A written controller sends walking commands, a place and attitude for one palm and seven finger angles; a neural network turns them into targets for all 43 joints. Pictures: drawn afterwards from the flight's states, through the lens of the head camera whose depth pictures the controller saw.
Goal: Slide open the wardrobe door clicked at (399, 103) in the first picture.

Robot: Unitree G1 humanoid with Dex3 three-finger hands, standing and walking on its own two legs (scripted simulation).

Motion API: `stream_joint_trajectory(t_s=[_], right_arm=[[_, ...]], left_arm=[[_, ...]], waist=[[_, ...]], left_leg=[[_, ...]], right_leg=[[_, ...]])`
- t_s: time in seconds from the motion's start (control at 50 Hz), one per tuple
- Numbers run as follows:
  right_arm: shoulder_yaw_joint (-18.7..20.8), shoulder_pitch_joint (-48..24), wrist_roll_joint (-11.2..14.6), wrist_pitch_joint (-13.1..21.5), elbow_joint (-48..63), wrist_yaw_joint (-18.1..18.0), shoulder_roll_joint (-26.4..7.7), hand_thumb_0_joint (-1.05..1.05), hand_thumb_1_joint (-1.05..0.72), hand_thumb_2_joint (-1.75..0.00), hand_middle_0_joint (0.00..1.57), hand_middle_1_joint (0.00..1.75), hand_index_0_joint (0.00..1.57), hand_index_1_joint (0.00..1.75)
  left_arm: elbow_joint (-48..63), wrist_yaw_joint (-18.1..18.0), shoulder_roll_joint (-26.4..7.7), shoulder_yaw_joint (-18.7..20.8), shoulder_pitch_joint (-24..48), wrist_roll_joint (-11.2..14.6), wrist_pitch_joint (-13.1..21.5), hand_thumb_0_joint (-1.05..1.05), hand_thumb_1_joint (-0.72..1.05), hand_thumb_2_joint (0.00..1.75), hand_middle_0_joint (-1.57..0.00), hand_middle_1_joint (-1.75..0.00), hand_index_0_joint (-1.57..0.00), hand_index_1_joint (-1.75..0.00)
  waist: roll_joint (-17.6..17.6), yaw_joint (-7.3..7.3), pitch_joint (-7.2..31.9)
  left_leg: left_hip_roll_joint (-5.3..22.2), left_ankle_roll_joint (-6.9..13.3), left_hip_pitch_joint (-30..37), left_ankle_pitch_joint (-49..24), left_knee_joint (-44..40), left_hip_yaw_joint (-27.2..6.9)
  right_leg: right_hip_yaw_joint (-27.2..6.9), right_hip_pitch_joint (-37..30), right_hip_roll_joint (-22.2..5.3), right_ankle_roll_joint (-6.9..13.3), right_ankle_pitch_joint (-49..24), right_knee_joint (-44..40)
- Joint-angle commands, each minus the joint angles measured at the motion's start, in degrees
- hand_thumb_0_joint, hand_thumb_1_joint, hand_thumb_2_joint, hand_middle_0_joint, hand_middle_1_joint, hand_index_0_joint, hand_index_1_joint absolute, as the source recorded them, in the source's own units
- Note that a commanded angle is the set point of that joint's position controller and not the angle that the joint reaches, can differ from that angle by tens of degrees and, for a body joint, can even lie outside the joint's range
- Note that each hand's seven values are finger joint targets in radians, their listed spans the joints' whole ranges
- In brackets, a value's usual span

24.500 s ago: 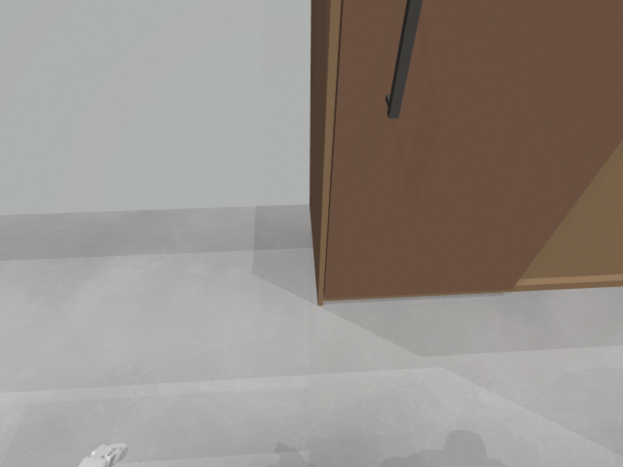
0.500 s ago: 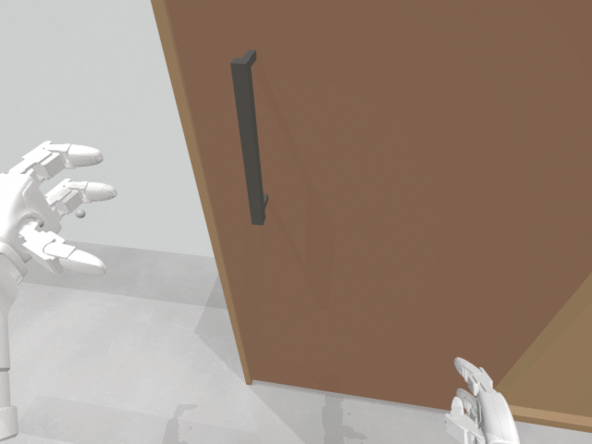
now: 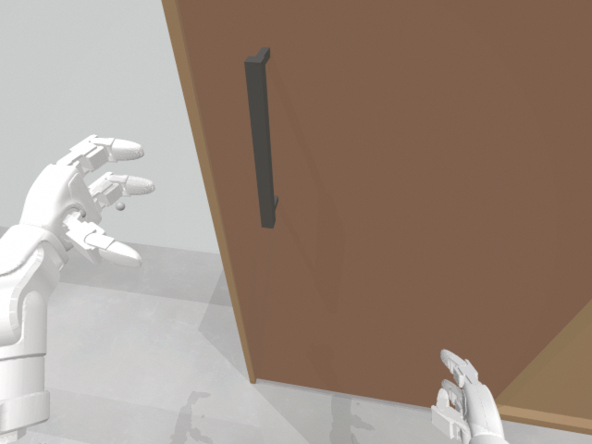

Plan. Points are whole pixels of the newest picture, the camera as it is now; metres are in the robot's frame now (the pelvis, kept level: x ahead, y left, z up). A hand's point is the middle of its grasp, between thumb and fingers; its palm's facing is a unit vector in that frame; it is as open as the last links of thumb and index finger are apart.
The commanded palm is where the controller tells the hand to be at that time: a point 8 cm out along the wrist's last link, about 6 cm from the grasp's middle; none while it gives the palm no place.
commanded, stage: move the hooked fingers beside the handle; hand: left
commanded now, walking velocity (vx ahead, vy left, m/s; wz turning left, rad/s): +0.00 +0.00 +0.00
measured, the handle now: (266, 148) +0.46 +0.10 +0.20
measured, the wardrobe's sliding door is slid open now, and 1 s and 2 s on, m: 0.00 0.00 0.00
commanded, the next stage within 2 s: none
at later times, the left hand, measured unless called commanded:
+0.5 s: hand (160, 189) +0.33 +0.21 +0.22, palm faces +0.01 -1.00 -0.05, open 14.0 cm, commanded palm +0.31 +0.26 +0.22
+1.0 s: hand (194, 170) +0.38 +0.18 +0.21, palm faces +0.01 -1.00 -0.02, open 14.0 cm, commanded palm +0.35 +0.23 +0.21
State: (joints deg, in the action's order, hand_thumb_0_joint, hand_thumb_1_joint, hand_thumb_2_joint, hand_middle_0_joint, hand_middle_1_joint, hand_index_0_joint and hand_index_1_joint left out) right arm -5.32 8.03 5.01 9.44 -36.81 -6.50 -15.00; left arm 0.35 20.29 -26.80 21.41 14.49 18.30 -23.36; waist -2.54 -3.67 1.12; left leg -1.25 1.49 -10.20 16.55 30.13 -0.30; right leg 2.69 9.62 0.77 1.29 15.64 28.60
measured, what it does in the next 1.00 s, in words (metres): stands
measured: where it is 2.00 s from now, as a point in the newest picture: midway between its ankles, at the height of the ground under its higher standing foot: outside the picture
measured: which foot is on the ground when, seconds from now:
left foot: down 0.00-1.00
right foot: down 0.00-1.00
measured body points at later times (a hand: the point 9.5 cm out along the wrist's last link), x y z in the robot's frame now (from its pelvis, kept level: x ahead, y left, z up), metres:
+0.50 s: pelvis +0.00 +0.00 +0.00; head -0.03 -0.02 +0.45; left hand +0.32 +0.26 +0.22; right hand +0.21 -0.23 -0.07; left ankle +0.00 +0.10 -0.74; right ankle +0.00 -0.11 -0.74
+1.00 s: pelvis +0.01 -0.02 +0.00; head -0.01 -0.04 +0.45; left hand +0.37 +0.24 +0.22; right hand +0.16 -0.27 -0.09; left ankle +0.00 +0.10 -0.74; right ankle +0.00 -0.11 -0.74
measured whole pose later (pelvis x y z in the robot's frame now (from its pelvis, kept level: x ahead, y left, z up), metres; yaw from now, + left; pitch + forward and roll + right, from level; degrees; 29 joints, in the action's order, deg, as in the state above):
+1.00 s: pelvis +0.01 -0.02 +0.00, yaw -1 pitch -1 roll +0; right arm -2.6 11.9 5.1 5.2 -39.4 -6.3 -16.0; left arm -15.2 13.2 -23.3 17.7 26.4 14.7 -20.9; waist -2.7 -0.1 3.4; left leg 0.3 0.1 -11.3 16.0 28.0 0.4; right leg 2.0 11.6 2.3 2.6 15.2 27.4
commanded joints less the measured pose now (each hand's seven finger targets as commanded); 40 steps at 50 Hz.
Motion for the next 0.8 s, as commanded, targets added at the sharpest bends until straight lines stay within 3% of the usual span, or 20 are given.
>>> stream_joint_trajectory(t_s=[0.0, 0.02, 0.08, 0.14, 0.16, 0.18, 0.22, 0.3, 0.34, 0.42, 0.46, 0.48, 0.52, 0.58, 0.6, 0.66, 0.72, 0.76, 0.78], right_arm=[[3.0, -9.4, 0.0, 3.0, 9.9, -0.4, -6.8, 0.0, -0.9, -0.9, 0.2, 0.3, 0.2, 0.3], [2.9, -9.6, 0.2, 2.9, 9.9, -0.3, -6.4, 0.0, -0.9, -0.9, 0.2, 0.3, 0.2, 0.3], [3.1, -9.5, 0.2, 2.2, 9.6, 0.0, -6.8, 0.0, -0.9, -0.9, 0.2, 0.3, 0.2, 0.3], [3.1, -9.2, 0.3, 1.6, 9.5, -0.1, -6.9, 0.0, -0.9, -0.9, 0.2, 0.3, 0.2, 0.3], [3.0, -9.6, 0.3, 1.5, 9.7, -0.1, -6.7, 0.0, -0.9, -0.9, 0.2, 0.3, 0.2, 0.3], [3.3, -9.7, 0.2, 1.5, 9.5, -0.2, -6.9, 0.0, -0.9, -0.9, 0.2, 0.3, 0.2, 0.3], [3.0, -10.1, 0.1, 1.6, 9.8, -0.3, -6.3, 0.0, -0.9, -0.9, 0.2, 0.3, 0.2, 0.3], [3.2, -9.5, -0.1, 1.3, 8.9, -0.5, -6.4, 0.0, -0.9, -0.9, 0.2, 0.3, 0.2, 0.3], [3.2, -9.4, -0.1, 1.2, 8.6, -0.6, -6.2, 0.0, -0.9, -0.9, 0.2, 0.3, 0.2, 0.3], [3.2, -9.1, 0.2, 0.3, 7.8, -0.7, -6.4, 0.0, -0.9, -0.9, 0.2, 0.3, 0.2, 0.3], [3.3, -9.2, 0.2, -0.1, 7.6, -0.8, -6.6, 0.0, -0.9, -0.9, 0.2, 0.3, 0.2, 0.3], [3.6, -9.0, 0.2, -0.3, 7.1, -0.9, -7.0, 0.0, -0.9, -0.9, 0.2, 0.3, 0.2, 0.3], [3.5, -8.8, 0.1, -0.4, 7.1, -1.0, -6.8, 0.0, -0.9, -0.9, 0.2, 0.3, 0.2, 0.3], [3.9, -8.4, -0.2, -0.5, 7.2, -0.9, -7.1, 0.0, -0.9, -0.9, 0.2, 0.3, 0.2, 0.3], [3.8, -8.3, -0.2, -0.5, 7.3, -0.9, -6.9, 0.0, -0.9, -0.9, 0.2, 0.3, 0.2, 0.3], [3.9, -7.2, 0.1, -0.5, 6.9, -0.9, -6.6, 0.0, -0.9, -0.9, 0.2, 0.3, 0.2, 0.3], [4.2, -6.4, 0.3, -0.6, 6.4, -0.9, -7.0, 0.0, -0.9, -0.9, 0.2, 0.3, 0.2, 0.3], [4.4, -5.9, 0.4, -0.8, 6.5, -0.8, -7.1, 0.0, -0.9, -0.9, 0.2, 0.3, 0.2, 0.3], [4.7, -5.8, 0.4, -0.8, 6.3, -0.8, -7.4, 0.0, -0.9, -0.9, 0.2, 0.3, 0.2, 0.3]], left_arm=[[13.1, -1.4, -14.7, 6.1, 20.0, 0.6, 3.5, 0.0, -0.5, 0.3, -0.3, -1.2, -0.3, -1.2], [12.7, -1.5, -12.2, 4.0, 19.7, 0.6, 3.1, 0.0, -0.5, 0.3, -0.3, -1.2, -0.3, -1.2], [11.4, -2.2, -10.6, 2.8, 17.5, 0.2, 1.4, 0.0, -0.5, 0.3, -0.3, -1.2, -0.3, -1.2], [11.1, -2.9, -11.3, 3.0, 20.4, -0.3, 0.3, 0.0, -0.5, 0.3, -0.3, -1.2, -0.3, -1.2], [12.3, -2.9, -9.8, 1.4, 21.3, -0.4, 0.2, 0.0, -0.5, 0.3, -0.3, -1.2, -0.3, -1.2], [12.9, -3.4, -11.4, 2.6, 22.0, -0.5, 0.6, 0.0, -0.5, 0.3, -0.3, -1.2, -0.3, -1.2], [14.6, -4.0, -9.4, 0.9, 24.2, -0.5, 1.4, 0.0, -0.5, 0.3, -0.3, -1.2, -0.3, -1.2], [14.7, -5.3, -10.0, 1.2, 26.7, -1.1, 2.9, 0.0, -0.5, 0.3, -0.3, -1.2, -0.3, -1.2], [13.0, -5.6, -7.9, -0.6, 26.8, -1.4, 2.8, 0.0, -0.5, 0.3, -0.3, -1.2, -0.3, -1.2], [7.3, -6.0, -7.2, -1.8, 26.7, -2.0, 0.9, 0.0, -0.5, 0.3, -0.3, -1.2, -0.3, -1.2], [5.8, -6.3, -7.6, -2.1, 28.5, -2.3, 0.4, 0.0, -0.5, 0.3, -0.3, -1.2, -0.3, -1.2], [4.3, -6.6, -9.7, -0.3, 28.3, -2.3, 0.4, 0.0, -0.5, 0.3, -0.3, -1.2, -0.3, -1.2], [3.2, -6.9, -9.4, -0.8, 31.3, -2.4, 0.7, 0.0, -0.5, 0.3, -0.3, -1.2, -0.3, -1.2], [3.9, -7.3, -12.3, 1.8, 32.2, -2.4, 2.9, 0.0, -0.5, 0.3, -0.3, -1.2, -0.3, -1.2], [4.1, -7.4, -12.5, 1.7, 34.2, -2.5, 3.6, 0.0, -0.5, 0.3, -0.3, -1.2, -0.3, -1.2], [1.4, -7.1, -9.9, -1.0, 36.2, -2.8, 5.2, 0.0, -0.5, 0.3, -0.3, -1.2, -0.3, -1.2], [-2.9, -6.9, -10.5, -1.1, 36.1, -3.2, 5.4, 0.0, -0.5, 0.3, -0.3, -1.2, -0.3, -1.2], [-3.1, -6.5, -9.6, -2.5, 37.5, -3.3, 5.3, 0.0, -0.5, 0.3, -0.3, -1.2, -0.3, -1.2], [-4.4, -6.5, -10.5, -1.5, 35.9, -3.2, 5.2, 0.0, -0.5, 0.3, -0.3, -1.2, -0.3, -1.2]], waist=[[-2.5, -0.32, 13.5], [-2.9, -0.02, 12.6], [-2.1, -0.12, 11.0], [-0.1, 0.47, 10.9], [-1.3, 0.63, 11.3], [-0.8, 0.53, 11.8], [-2.4, 0.75, 12.2], [-2.4, 0.99, 13.7], [-2.7, 1.24, 13.3], [-0.7, 1.47, 10.4], [0.0, 1.73, 10.4], [1.6, 1.61, 10.2], [1.9, 1.99, 11.3], [1.6, 1.53, 14.3], [0.8, 1.81, 15.5], [-0.8, 2.77, 13.8], [0.8, 3.04, 12.2], [0.0, 3.2, 13.2], [1.2, 2.83, 13.4]], left_leg=[[1.6, -1.0, 6.2, -17.5, -4.4, -2.7], [1.7, -1.3, 6.4, -17.7, -4.6, -2.8], [2.0, -1.6, 5.7, -17.7, -4.4, -2.8], [2.0, -1.5, 5.4, -16.4, -5.1, -3.2], [1.9, -1.5, 6.1, -16.7, -5.0, -3.1], [2.1, -1.5, 6.4, -16.9, -4.6, -2.9], [1.9, -1.6, 7.2, -17.1, -4.9, -3.0], [1.9, -1.7, 7.8, -17.9, -4.9, -2.9], [1.7, -1.7, 7.8, -17.9, -4.8, -2.6], [1.6, -1.1, 5.5, -14.4, -5.4, -2.4], [1.4, -0.7, 5.0, -12.6, -5.5, -2.2], [1.6, -0.4, 4.6, -12.2, -5.0, -1.8], [1.4, -0.2, 4.5, -12.3, -5.0, -1.8], [1.3, 0.0, 4.8, -14.4, -4.2, -1.2], [1.3, 0.0, 4.9, -14.7, -4.3, -1.1], [1.3, -0.1, 4.7, -13.7, -4.2, -0.9], [1.4, 0.2, 3.1, -11.7, -4.0, -0.8], [1.2, 0.2, 3.2, -12.4, -4.1, -0.7], [1.3, 0.2, 3.0, -12.9, -3.6, -0.7]], right_leg=[[-0.4, -1.4, -0.4, 0.8, -14.5, -2.8], [-0.3, -0.7, -0.2, 0.9, -14.3, -2.7], [-0.4, -0.1, -0.2, 1.0, -14.1, -2.9], [0.2, 0.5, -0.1, 0.7, -12.6, -3.2], [0.0, 0.8, -0.1, 0.7, -12.7, -3.1], [-0.3, 0.5, -0.2, 0.9, -12.8, -3.3], [-0.3, 0.7, -0.1, 0.9, -12.6, -3.2], [-0.3, 0.0, -0.1, 0.9, -13.3, -3.5], [-0.3, 0.1, -0.1, 0.8, -13.7, -3.5], [-0.5, 1.1, -0.3, 0.7, -11.2, -4.5], [-0.9, 1.4, -0.4, 0.5, -9.8, -5.0], [-1.4, 1.1, -0.5, 0.5, -9.7, -5.6], [-1.6, 0.7, -0.6, 0.4, -10.0, -5.5], [-2.4, -1.5, -0.9, 0.4, -13.0, -5.1], [-2.5, -2.1, -1.1, 0.4, -13.7, -5.0], [-2.8, -0.8, -1.0, 0.4, -13.2, -5.3], [-3.6, 0.0, -1.2, 0.1, -11.8, -6.0], [-3.3, -0.6, -1.2, 0.2, -12.8, -5.8], [-3.8, -0.9, -1.4, 0.1, -13.8, -5.6]])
